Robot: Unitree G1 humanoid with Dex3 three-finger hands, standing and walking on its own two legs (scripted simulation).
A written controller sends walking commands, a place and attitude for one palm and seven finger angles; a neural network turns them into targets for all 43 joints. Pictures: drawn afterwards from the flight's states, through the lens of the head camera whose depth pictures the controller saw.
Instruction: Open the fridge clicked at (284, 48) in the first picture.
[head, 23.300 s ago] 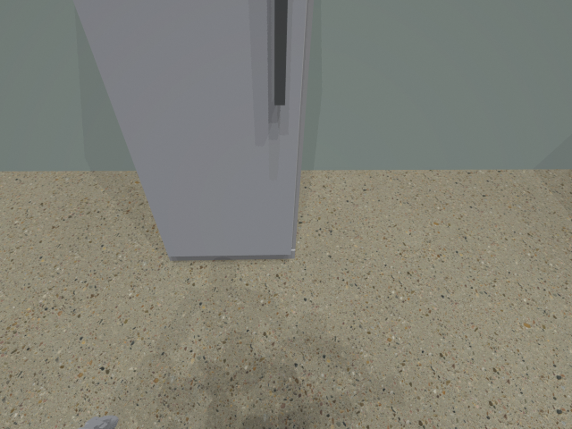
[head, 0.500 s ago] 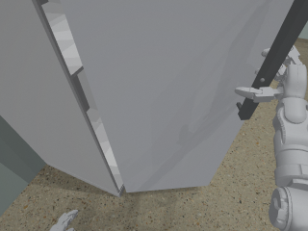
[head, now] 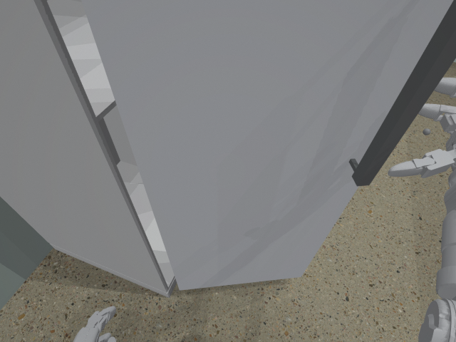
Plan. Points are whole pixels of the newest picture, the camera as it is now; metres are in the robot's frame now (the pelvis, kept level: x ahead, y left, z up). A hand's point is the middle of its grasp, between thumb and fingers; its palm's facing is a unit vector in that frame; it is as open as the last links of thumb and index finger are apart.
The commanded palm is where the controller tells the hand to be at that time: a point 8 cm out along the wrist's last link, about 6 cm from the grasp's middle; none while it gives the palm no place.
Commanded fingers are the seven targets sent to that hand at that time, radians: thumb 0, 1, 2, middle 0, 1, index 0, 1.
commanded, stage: slip the hand off the handle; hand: right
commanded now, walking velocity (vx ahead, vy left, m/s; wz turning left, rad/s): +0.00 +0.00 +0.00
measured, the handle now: (406, 87) +0.46 -0.23 +0.25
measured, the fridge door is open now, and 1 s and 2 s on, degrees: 63 63 63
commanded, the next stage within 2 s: draw the hand back to the body in 1.12 s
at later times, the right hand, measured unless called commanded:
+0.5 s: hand out of the picture +0.39 -0.31 +0.21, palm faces +0.24 +0.95 -0.18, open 14.7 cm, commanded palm +0.35 -0.34 +0.20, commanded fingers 0.00 0.55 -0.20 0.25 1.15 0.25 1.15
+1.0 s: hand out of the picture +0.31 -0.29 +0.20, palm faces +0.26 +0.95 -0.18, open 14.7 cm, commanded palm +0.27 -0.33 +0.20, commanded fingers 0.00 0.55 -0.20 0.25 1.15 0.25 1.15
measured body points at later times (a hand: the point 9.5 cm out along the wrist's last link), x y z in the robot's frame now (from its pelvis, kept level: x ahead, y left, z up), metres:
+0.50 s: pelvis +0.01 -0.01 +0.00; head +0.02 -0.01 +0.45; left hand +0.11 +0.25 -0.11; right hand +0.38 -0.36 +0.22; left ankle -0.02 +0.11 -0.73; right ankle +0.03 -0.12 -0.73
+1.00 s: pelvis +0.00 -0.01 +0.00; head -0.01 +0.00 +0.45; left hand +0.18 +0.22 -0.08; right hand +0.29 -0.34 +0.21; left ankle -0.02 +0.11 -0.73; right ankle +0.03 -0.12 -0.73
